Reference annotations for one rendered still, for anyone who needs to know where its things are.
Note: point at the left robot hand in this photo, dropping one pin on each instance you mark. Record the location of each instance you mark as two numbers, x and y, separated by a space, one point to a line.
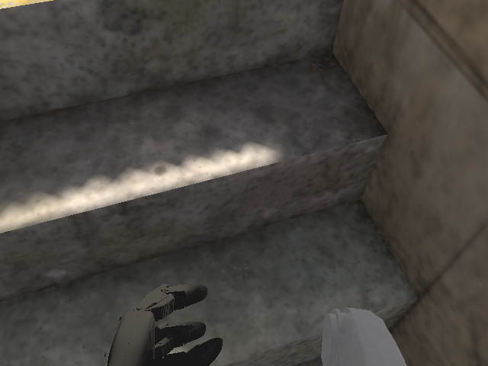
138 343

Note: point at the robot right thigh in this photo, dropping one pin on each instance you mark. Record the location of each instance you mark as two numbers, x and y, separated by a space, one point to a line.
357 337

